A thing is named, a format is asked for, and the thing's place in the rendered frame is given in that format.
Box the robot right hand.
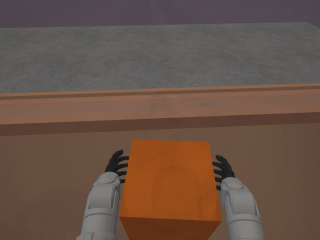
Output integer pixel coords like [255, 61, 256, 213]
[212, 155, 235, 191]

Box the carton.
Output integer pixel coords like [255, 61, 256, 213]
[119, 139, 222, 240]

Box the right robot forearm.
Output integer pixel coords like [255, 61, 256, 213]
[220, 177, 267, 240]

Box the robot left hand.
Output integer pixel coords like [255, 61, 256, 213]
[104, 150, 129, 184]

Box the left robot forearm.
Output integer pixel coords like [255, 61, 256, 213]
[76, 172, 121, 240]

